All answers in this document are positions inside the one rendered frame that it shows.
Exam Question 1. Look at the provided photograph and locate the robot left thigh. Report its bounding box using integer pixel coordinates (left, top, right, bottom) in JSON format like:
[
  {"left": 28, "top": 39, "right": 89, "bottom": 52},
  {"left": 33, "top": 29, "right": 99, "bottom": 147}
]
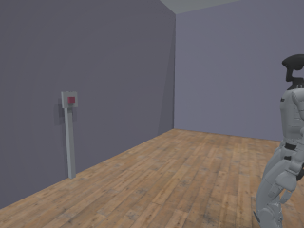
[{"left": 256, "top": 159, "right": 304, "bottom": 217}]

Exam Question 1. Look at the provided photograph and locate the button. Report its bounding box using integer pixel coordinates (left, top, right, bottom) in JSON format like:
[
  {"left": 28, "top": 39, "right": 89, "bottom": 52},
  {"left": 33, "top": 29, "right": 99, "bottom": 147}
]
[{"left": 67, "top": 96, "right": 75, "bottom": 104}]

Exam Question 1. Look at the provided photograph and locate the robot left forearm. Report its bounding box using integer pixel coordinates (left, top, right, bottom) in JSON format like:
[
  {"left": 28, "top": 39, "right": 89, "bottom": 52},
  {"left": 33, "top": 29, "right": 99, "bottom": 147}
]
[{"left": 284, "top": 130, "right": 304, "bottom": 176}]

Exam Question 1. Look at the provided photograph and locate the robot right thigh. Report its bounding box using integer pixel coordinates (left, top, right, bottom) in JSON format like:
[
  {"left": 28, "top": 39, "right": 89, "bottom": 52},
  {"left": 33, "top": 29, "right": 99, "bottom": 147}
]
[{"left": 262, "top": 149, "right": 281, "bottom": 204}]

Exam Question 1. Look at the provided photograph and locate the robot left upper arm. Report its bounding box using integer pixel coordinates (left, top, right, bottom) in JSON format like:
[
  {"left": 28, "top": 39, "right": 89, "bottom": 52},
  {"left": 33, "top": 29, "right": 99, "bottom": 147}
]
[{"left": 292, "top": 88, "right": 304, "bottom": 137}]

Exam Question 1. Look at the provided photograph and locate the robot right forearm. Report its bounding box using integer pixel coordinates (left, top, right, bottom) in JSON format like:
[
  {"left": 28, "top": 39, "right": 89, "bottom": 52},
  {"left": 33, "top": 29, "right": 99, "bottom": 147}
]
[{"left": 279, "top": 137, "right": 287, "bottom": 148}]

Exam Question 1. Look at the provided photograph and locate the panel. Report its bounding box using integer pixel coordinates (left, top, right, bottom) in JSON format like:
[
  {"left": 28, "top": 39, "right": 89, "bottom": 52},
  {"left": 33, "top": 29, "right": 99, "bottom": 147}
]
[{"left": 61, "top": 91, "right": 78, "bottom": 179}]

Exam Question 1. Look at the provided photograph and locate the robot thigh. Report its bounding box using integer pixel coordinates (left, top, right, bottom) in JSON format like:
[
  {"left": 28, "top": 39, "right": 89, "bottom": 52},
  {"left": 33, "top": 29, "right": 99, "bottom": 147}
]
[
  {"left": 256, "top": 159, "right": 304, "bottom": 217},
  {"left": 262, "top": 149, "right": 281, "bottom": 204}
]

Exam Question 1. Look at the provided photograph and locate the robot left hand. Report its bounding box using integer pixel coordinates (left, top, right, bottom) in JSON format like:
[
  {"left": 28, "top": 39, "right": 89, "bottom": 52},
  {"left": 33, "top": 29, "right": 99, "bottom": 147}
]
[{"left": 268, "top": 170, "right": 297, "bottom": 204}]

